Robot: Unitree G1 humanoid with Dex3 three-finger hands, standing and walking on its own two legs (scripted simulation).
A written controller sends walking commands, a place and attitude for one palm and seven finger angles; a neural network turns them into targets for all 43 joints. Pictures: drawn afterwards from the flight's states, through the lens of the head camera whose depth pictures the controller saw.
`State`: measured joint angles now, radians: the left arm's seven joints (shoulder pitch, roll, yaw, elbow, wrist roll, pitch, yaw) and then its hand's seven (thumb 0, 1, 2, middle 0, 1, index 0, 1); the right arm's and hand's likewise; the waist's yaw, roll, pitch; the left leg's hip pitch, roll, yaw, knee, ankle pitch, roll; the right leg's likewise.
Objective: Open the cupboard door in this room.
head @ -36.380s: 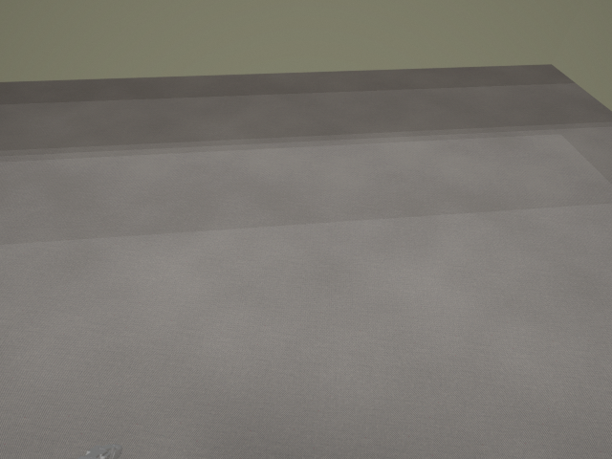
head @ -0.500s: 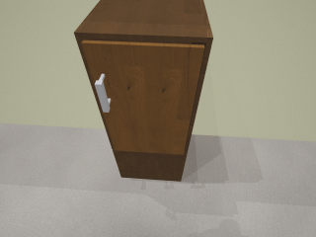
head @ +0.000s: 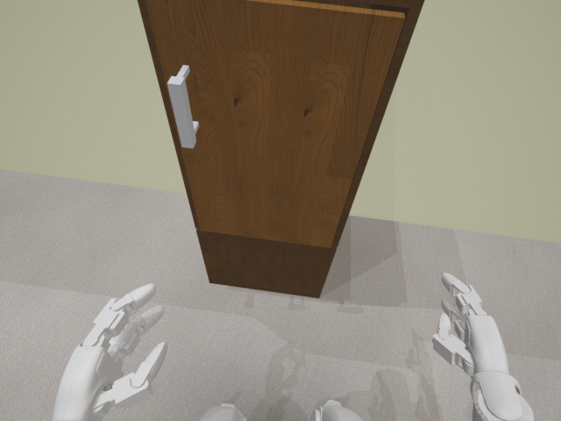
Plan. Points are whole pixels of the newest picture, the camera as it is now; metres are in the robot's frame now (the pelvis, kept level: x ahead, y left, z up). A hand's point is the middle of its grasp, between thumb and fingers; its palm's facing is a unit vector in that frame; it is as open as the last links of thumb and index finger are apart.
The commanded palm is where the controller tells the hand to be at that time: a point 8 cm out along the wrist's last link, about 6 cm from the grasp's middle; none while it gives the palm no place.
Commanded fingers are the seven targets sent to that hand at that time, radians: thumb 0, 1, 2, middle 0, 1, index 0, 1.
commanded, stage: raise the hand with hooked fingers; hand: left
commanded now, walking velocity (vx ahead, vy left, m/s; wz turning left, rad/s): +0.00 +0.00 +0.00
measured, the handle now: (186, 107) +0.57 +0.23 +0.11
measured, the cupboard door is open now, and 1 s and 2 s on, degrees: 0 0 0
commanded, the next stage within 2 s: move the hooked fingers beside the handle in 1.66 s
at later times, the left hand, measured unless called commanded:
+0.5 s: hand (101, 313) +0.22 +0.24 +0.07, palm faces +0.00 -1.00 -0.07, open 11.7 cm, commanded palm +0.20 +0.29 +0.08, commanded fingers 0.00 -0.22 0.42 -0.28 -1.02 -0.28 -1.02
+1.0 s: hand (59, 257) +0.27 +0.30 +0.11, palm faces +0.03 -1.00 -0.05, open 13.8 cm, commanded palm +0.24 +0.34 +0.12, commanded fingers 0.00 -0.50 0.30 -0.30 -1.20 -0.30 -1.20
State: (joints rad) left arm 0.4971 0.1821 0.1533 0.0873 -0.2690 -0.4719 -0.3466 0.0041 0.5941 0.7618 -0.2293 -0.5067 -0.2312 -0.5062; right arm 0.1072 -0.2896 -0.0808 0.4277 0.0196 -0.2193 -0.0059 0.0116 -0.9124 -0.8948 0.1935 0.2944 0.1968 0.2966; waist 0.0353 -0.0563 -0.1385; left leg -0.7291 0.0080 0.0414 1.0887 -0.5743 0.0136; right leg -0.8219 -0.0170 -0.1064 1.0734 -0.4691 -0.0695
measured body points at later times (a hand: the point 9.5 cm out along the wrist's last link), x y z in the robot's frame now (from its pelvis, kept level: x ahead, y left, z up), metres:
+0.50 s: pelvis -0.01 +0.02 +0.02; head +0.04 +0.03 +0.47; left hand +0.22 +0.30 +0.07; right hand +0.13 -0.23 -0.06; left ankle -0.02 +0.11 -0.66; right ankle +0.04 -0.08 -0.66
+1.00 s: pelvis +0.00 +0.03 +0.04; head +0.04 +0.04 +0.49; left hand +0.26 +0.35 +0.11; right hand +0.18 -0.19 -0.03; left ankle -0.02 +0.11 -0.66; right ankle +0.04 -0.08 -0.66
